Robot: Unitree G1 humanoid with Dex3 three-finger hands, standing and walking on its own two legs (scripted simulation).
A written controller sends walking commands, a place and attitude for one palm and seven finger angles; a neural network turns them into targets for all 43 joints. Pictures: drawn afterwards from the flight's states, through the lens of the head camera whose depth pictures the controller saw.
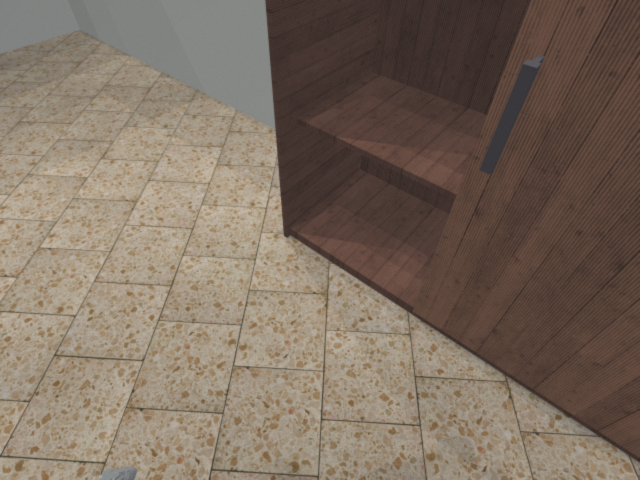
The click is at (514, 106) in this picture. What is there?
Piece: wardrobe's sliding door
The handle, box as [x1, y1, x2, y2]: [479, 55, 544, 174]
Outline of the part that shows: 544,56 538,55 532,61 527,60 523,63 479,169 489,174 493,169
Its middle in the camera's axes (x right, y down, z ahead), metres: +0.36 -0.23 +0.73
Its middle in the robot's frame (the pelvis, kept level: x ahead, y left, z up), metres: +0.73 -0.32 +0.09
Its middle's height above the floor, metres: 0.85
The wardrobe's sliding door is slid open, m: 0.60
